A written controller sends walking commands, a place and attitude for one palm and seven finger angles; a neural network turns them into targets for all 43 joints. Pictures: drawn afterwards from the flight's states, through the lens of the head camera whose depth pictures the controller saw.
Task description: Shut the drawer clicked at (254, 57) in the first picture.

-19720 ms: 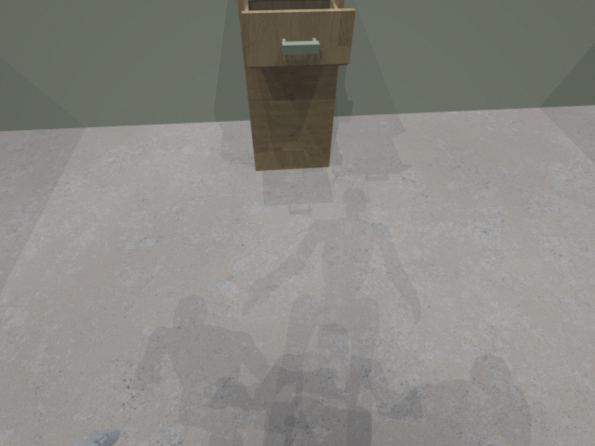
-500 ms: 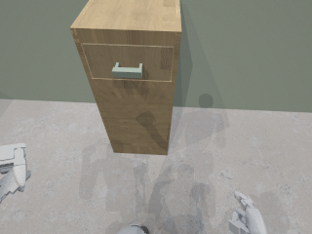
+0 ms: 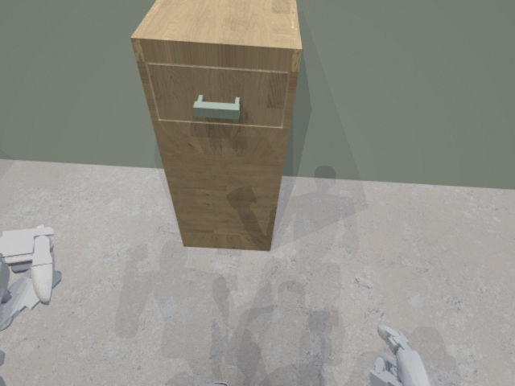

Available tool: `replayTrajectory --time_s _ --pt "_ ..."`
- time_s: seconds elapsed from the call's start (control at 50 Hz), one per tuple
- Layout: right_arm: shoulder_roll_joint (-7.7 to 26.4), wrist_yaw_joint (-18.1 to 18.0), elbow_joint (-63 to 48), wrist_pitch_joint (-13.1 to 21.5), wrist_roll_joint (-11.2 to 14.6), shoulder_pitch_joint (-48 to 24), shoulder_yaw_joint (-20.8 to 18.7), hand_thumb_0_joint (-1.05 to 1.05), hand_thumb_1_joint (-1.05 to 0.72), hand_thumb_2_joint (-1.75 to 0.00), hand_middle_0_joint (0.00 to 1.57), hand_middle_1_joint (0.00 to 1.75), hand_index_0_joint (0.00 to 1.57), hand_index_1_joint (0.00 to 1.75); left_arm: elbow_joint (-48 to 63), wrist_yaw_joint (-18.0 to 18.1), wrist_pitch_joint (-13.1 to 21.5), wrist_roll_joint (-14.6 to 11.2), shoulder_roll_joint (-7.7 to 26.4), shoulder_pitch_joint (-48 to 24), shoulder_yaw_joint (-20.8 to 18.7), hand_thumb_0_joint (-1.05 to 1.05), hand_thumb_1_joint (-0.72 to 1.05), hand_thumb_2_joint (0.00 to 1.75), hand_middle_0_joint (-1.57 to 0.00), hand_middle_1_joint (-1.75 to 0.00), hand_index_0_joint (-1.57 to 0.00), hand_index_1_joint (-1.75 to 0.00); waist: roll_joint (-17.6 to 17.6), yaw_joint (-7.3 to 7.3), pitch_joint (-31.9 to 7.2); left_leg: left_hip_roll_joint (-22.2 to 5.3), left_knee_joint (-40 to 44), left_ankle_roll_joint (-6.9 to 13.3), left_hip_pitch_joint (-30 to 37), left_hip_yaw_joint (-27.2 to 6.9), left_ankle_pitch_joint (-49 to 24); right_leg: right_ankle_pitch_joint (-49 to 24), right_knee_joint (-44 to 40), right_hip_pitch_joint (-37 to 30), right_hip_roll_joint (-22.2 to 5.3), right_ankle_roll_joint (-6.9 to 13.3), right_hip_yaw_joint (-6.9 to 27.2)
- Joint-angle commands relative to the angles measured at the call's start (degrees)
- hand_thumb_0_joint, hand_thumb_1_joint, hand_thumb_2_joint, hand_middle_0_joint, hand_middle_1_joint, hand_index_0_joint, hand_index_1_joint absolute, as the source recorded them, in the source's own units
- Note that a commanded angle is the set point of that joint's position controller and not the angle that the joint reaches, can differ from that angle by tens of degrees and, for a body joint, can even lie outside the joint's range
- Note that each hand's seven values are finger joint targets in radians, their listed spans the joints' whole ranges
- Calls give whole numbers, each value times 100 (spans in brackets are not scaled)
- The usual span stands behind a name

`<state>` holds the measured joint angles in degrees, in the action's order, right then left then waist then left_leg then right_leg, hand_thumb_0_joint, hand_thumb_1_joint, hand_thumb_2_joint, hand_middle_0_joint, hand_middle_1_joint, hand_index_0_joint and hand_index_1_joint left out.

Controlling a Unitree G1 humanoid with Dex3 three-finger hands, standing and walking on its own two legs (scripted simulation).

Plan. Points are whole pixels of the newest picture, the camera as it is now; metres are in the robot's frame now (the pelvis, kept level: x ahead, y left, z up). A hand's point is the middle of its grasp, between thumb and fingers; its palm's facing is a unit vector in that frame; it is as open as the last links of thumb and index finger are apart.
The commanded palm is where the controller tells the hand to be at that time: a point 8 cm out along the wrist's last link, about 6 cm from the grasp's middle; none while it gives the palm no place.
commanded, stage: step back with the hand held close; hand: left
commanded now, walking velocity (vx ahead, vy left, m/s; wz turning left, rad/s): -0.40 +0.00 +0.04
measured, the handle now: (218, 104) +0.74 +0.16 +0.01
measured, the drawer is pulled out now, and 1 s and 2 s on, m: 0.00 0.00 0.00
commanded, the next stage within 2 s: stop stepping back and stand still in 0.02 s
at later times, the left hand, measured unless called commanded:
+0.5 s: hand out of the picture +0.09 +0.26 +0.17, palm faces +0.43 -0.83 -0.37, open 3.3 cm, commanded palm +0.02 +0.29 +0.19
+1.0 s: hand out of the picture +0.08 +0.27 +0.17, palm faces +0.41 -0.81 -0.42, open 3.3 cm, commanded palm +0.02 +0.31 +0.19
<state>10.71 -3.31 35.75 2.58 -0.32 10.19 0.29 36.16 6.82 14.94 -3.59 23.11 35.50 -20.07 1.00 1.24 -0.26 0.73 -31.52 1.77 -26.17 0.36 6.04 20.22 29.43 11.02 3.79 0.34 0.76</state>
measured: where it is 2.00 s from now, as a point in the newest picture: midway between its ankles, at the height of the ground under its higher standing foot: outside the picture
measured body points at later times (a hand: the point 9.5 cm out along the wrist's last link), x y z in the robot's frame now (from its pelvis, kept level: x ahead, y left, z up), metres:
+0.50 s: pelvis -0.11 +0.01 +0.00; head -0.12 +0.03 +0.45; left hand +0.06 +0.30 +0.18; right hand +0.02 -0.25 -0.08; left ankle -0.09 +0.13 -0.73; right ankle -0.10 -0.10 -0.72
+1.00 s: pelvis -0.10 +0.03 +0.01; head -0.09 +0.04 +0.46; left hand +0.05 +0.31 +0.20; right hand +0.08 -0.19 -0.07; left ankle -0.08 +0.13 -0.73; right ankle -0.11 -0.09 -0.73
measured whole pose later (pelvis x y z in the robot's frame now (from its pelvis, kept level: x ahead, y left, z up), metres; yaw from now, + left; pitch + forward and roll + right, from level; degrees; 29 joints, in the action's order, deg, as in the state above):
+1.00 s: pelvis -0.10 +0.03 +0.01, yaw +2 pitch +0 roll -1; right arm 10.0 -3.0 34.8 7.2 -0.2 11.2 1.3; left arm 32.0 8.6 13.3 -1.8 20.3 34.7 -20.4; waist -0.4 0.6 1.7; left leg -0.2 -29.0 1.0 -15.2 0.8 13.4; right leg 15.1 26.8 11.3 0.5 0.5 -2.4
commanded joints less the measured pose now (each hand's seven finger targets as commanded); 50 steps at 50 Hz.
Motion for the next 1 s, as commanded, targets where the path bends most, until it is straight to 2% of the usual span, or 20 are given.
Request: replayTrajectory --time_s 0.0,0.06,0.16,0.18,0.2,0.22,0.24,0.3,0.38,0.44,0.48,0.54,0.56,0.6,0.62,0.66,0.72,0.76,0.82,0.98 --pt "814 -50 -1035 296 -40 -374 -309 0 -90 -90 20 30 20 30 787 38 227 -153 1139 -2 -912 0 90 90 -140 -160 -140 -160 1167 -84 -1373 -1448 1330 392 2532 -1523 -3572 641 1359 1033 83 -162 113" --pt "863 47 -1089 455 -107 -363 -374 0 -90 -90 20 30 20 30 1211 84 191 -193 1056 302 -979 0 90 90 -140 -160 -140 -160 788 2 -1362 -1727 1900 622 1512 -1628 -525 1092 2054 665 47 -34 296" --pt "884 78 -1297 388 -53 -441 -368 0 -90 -90 20 30 20 30 1347 193 -12 -155 1157 736 -1182 0 90 90 -140 -160 -140 -160 1373 -29 -820 -877 2416 -66 -561 -638 2812 773 333 -1028 267 155 -713" --pt "801 53 -1319 355 -23 -421 -329 0 -90 -90 20 30 20 30 1268 189 -69 -145 1092 876 -1109 0 90 90 -140 -160 -140 -160 927 -65 -700 -474 1719 -251 -550 -289 2643 817 -559 -967 20 228 -519" --pt "759 34 -1225 296 19 -280 -355 0 -90 -90 20 30 20 30 1259 188 -82 -84 1185 853 -1135 0 90 90 -140 -160 -140 -160 -241 -142 -603 102 -185 -446 442 238 2068 1210 -1717 468 -886 455 341" --pt "802 24 -1147 192 -16 -329 -412 0 -90 -90 20 30 20 30 1358 220 -91 -120 1273 639 -1200 0 90 90 -140 -160 -140 -160 -1211 -157 -405 321 -2389 -463 884 -40 1622 2319 -2546 2212 -2231 957 2136" --pt "835 27 -1031 125 -37 -220 -432 0 -90 -90 20 30 20 30 1398 245 -191 -75 1107 114 -1027 0 90 90 -140 -160 -140 -160 -1229 -229 -275 122 -3454 -416 202 -362 1424 2501 -2316 2349 -2630 1194 2130" --pt "760 -160 -920 210 17 -301 -352 0 -90 -90 20 30 20 30 430 352 -308 78 673 -193 -673 0 90 90 -140 -160 -140 -160 -820 -366 40 -337 -2338 -213 471 -210 1430 1835 -1806 1991 -1805 679 962" --pt "860 -272 -773 653 -6 -244 -290 0 -90 -90 20 30 20 30 555 407 -73 231 647 -813 -464 0 90 90 -140 -160 -140 -160 -189 -248 241 -239 682 77 1234 128 1632 1294 -886 1145 -1308 397 370" --pt "953 -191 -949 780 18 -123 -309 0 -90 -90 20 30 20 30 1069 387 94 200 788 -561 -674 0 90 90 -140 -160 -140 -160 1061 -188 -89 -1458 1542 643 1218 -1920 1752 320 837 1031 -329 -84 -351" --pt "724 -135 -903 819 -25 -170 -249 0 -90 -90 20 30 20 30 1242 333 101 255 830 -347 -814 0 90 90 -140 -160 -140 -160 1467 -242 94 -1476 2059 751 354 -2148 2970 547 1341 678 -343 -47 -242" --pt "770 -25 -883 793 -3 -183 -244 0 -90 -90 20 30 20 30 1030 326 79 240 736 290 -818 0 90 90 -140 -160 -140 -160 788 -129 -56 -948 1090 392 -178 -971 2258 18 -248 -530 -384 14 -204" --pt "760 -15 -888 765 -12 -151 -278 0 -90 -90 20 30 20 30 905 325 93 239 833 417 -934 0 90 90 -140 -160 -140 -160 151 -146 -114 -602 448 199 -277 -579 1902 22 -761 -662 -634 147 239" --pt "756 21 -870 665 30 -74 -399 0 -90 -90 20 30 20 30 599 308 80 143 719 324 -839 0 90 90 -140 -160 -140 -160 -1250 -185 -29 -76 -1490 -92 -516 -24 1763 1302 -1710 -95 -1884 821 2321" --pt "796 37 -865 617 31 -75 -410 0 -90 -90 20 30 20 30 498 315 99 126 630 200 -747 0 90 90 -140 -160 -140 -160 -1120 -210 123 -156 -2033 -123 -571 -139 1702 892 -1749 50 -2102 1031 2394" --pt "738 31 -826 589 29 -121 -311 0 -90 -90 20 30 20 30 535 334 148 154 689 -106 -769 0 90 90 -140 -160 -140 -160 -556 -262 44 -352 -1454 -85 -110 -237 1741 -249 -1306 185 -1986 1006 1707" --pt "709 -68 -779 616 18 -161 -229 0 -90 -90 20 30 20 30 578 364 190 136 665 -175 -690 0 90 90 -140 -160 -140 -160 -376 -244 -91 -269 513 31 1433 -77 799 -140 -695 650 -1137 369 454" --pt "911 -125 -915 682 1 -299 -309 0 -90 -90 20 30 20 30 861 340 228 118 687 -286 -671 0 90 90 -140 -160 -140 -160 528 -140 -104 -992 1125 309 1479 -1126 655 -268 -80 654 -545 -9 47" --pt "725 -125 -864 712 13 -350 -167 0 -90 -90 20 30 20 30 872 282 191 215 664 -446 -646 0 90 90 -140 -160 -140 -160 979 -138 200 -1174 1848 371 477 -1475 1747 -235 287 44 -383 -108 -159" --pt "739 -5 -911 651 29 -253 -245 0 -90 -90 20 30 20 30 591 250 105 114 496 132 -556 0 90 90 -140 -160 -140 -160 39 -165 -483 -442 599 -41 1274 -305 -298 -1990 -777 -369 -752 66 298"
